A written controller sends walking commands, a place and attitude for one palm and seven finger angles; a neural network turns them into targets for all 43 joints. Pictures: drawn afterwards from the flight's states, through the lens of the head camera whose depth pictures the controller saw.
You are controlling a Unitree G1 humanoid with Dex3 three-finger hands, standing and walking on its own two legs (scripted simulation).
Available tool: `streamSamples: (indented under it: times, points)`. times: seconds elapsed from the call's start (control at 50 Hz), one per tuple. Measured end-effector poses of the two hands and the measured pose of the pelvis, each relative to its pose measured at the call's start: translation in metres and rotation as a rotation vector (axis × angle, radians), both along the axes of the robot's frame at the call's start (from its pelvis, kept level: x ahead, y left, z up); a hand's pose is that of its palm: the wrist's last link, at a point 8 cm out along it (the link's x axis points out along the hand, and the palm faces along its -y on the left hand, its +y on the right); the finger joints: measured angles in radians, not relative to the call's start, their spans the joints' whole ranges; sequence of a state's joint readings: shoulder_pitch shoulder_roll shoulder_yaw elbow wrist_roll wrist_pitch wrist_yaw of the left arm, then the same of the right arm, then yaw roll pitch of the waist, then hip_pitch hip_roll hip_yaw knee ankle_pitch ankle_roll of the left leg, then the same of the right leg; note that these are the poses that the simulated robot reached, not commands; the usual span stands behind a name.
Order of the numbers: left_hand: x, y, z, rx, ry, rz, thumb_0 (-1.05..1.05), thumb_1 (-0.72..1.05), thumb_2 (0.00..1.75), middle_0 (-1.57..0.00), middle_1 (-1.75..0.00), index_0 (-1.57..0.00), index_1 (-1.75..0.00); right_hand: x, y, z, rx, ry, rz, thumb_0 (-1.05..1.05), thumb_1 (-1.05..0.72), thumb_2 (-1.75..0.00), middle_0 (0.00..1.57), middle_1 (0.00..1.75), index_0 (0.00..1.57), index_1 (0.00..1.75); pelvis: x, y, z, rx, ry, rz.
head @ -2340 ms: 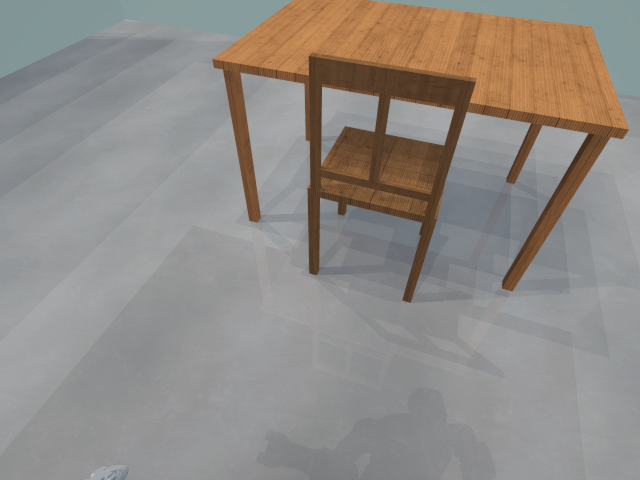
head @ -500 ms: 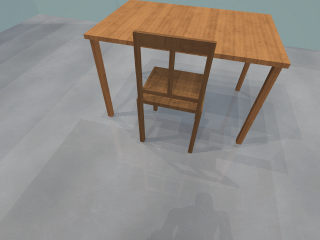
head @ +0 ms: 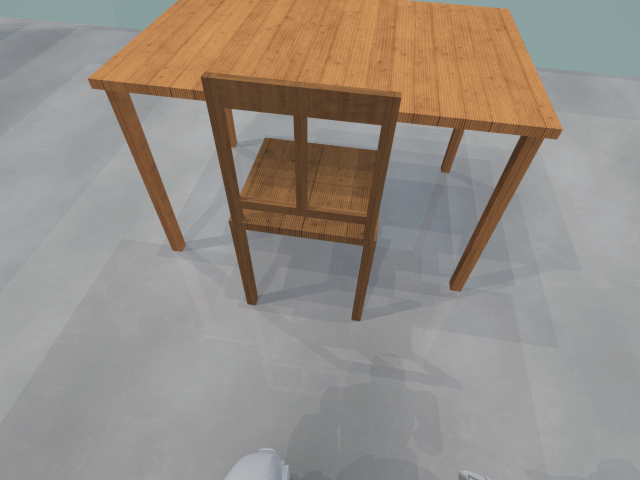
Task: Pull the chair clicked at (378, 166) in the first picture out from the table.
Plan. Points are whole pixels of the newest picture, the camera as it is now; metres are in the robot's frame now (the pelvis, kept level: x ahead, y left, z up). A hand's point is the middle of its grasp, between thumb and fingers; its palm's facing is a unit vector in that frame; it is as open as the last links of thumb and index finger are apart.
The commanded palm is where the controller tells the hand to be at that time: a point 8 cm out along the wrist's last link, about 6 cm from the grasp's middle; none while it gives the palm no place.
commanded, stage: take the last steps up to it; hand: left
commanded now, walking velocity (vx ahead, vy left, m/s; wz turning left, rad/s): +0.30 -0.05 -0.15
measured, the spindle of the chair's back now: (301, 165) +0.78 +0.13 -0.10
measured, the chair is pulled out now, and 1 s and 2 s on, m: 0.00 0.00 0.00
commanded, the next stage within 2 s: come to a stop and stand still in 0.80 s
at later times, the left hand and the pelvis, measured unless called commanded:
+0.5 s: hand (221, 423) +0.22 +0.18 -0.16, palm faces -0.10 -0.98 -0.16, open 7.3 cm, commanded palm none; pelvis +0.14 +0.01 +0.01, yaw -5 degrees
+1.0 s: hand (271, 387) +0.28 +0.11 -0.18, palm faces +0.01 -0.99 -0.16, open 7.3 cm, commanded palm none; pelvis +0.30 -0.05 +0.00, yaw -5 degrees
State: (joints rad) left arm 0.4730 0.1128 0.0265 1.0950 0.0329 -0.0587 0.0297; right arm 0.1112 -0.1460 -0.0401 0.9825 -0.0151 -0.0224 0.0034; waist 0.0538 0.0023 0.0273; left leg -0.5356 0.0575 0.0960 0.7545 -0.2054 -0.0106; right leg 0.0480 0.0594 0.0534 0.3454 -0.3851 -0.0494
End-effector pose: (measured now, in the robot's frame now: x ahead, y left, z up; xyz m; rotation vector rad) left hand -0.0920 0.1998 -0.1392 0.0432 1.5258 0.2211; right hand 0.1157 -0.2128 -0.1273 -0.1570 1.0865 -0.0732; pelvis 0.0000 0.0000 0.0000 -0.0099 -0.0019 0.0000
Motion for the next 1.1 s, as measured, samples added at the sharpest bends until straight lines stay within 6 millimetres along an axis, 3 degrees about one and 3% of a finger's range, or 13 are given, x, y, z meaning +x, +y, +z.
streamSamples:
  times: [0.06,0.1,0.2,0.3,0.48,0.56,0.64,0.72,0.8,0.92,1.02,1.1]
  points:
    - [0.028,0.019,-0.019,-0.01,0.002,-0.018,0.0,0.91,0.9,-0.2,-0.3,-0.2,-0.3,0.027,0.012,-0.004,-0.021,-0.062,-0.013,0.01,-0.9,-0.9,0.2,0.3,0.2,0.3,0.027,0.013,-0.015,-0.017,-0.007,-0.028]
    - [0.053,0.032,-0.026,-0.01,-0.009,-0.045,0.0,0.91,0.9,-0.2,-0.3,-0.2,-0.3,0.029,0.016,-0.003,-0.031,-0.065,-0.039,0.0,-0.9,-0.9,0.2,0.3,0.2,0.3,0.037,0.018,-0.016,-0.001,-0.02,-0.042]
    - [0.136,0.055,-0.018,0.003,-0.136,-0.111,0.0,0.91,0.9,-0.19,-0.3,-0.19,-0.29,0.0,0.013,0.005,-0.068,0.029,-0.142,-0.01,-0.93,-0.9,0.2,0.3,0.2,0.3,0.061,0.027,-0.002,0.013,-0.031,-0.063]
    - [0.206,0.06,-0.003,0.005,-0.242,-0.15,0.0,0.92,0.9,-0.19,-0.3,-0.19,-0.29,-0.035,0.005,0.009,-0.089,0.169,-0.192,-0.01,-0.94,-0.9,0.2,0.3,0.2,0.3,0.085,0.03,0.008,0.016,-0.018,-0.076]
    - [0.296,0.034,0.009,-0.006,-0.262,-0.245,0.0,0.92,0.9,-0.19,-0.3,-0.19,-0.29,-0.077,0.014,0.008,-0.011,0.383,-0.289,0.0,-0.91,-0.9,0.2,0.3,0.2,0.3,0.132,0.01,0.014,0.021,0.003,-0.088]
    - [0.343,0.007,0.011,-0.005,-0.281,-0.295,0.0,0.92,0.9,-0.19,-0.3,-0.19,-0.29,-0.08,0.012,0.004,0.037,0.462,-0.326,0.01,-0.91,-0.9,0.2,0.3,0.2,0.3,0.157,-0.009,0.011,0.03,0.019,-0.096]
    - [0.388,-0.024,0.006,0.007,-0.342,-0.316,0.0,0.92,0.9,-0.19,-0.3,-0.19,-0.29,-0.07,-0.001,-0.009,0.078,0.531,-0.338,0.01,-0.9,-0.9,0.2,0.3,0.2,0.3,0.186,-0.035,-0.001,0.032,0.023,-0.098]
    - [0.404,-0.038,0.013,0.028,-0.392,-0.239,-0.01,0.93,0.9,-0.2,-0.3,-0.2,-0.29,-0.024,-0.025,-0.013,0.073,0.513,-0.293,0.01,-0.9,-0.9,0.2,0.3,0.2,0.3,0.21,-0.049,0.002,0.016,0.01,-0.08]
    - [0.405,-0.031,0.02,0.074,-0.359,-0.204,-0.03,0.96,0.9,-0.2,-0.3,-0.2,-0.3,0.055,-0.053,-0.012,0.036,0.375,-0.25,0.01,-0.91,-0.9,0.2,0.3,0.2,0.3,0.236,-0.057,0.009,0.008,0.01,-0.069]
    - [0.386,-0.033,0.009,0.043,-0.211,-0.177,-0.01,0.94,0.9,-0.19,-0.3,-0.2,-0.29,0.172,-0.078,-0.004,-0.025,0.167,-0.198,0.01,-0.93,-0.9,0.2,0.3,0.19,0.3,0.272,-0.056,0.009,-0.009,0.01,-0.072]
    - [0.371,-0.035,-0.013,-0.012,-0.088,-0.122,0.0,0.92,0.9,-0.19,-0.3,-0.2,-0.29,0.246,-0.074,0.0,-0.077,0.076,-0.13,0.01,-0.93,-0.9,0.2,0.3,0.19,0.3,0.306,-0.045,-0.001,-0.031,-0.009,-0.083]
    - [0.372,-0.036,-0.021,-0.031,-0.024,-0.112,0.0,0.92,0.9,-0.19,-0.3,-0.2,-0.29,0.276,-0.058,0.006,-0.082,0.046,-0.115,0.01,-0.92,-0.9,0.2,0.3,0.19,0.3,0.319,-0.042,-0.002,0.001,-0.023,-0.104]
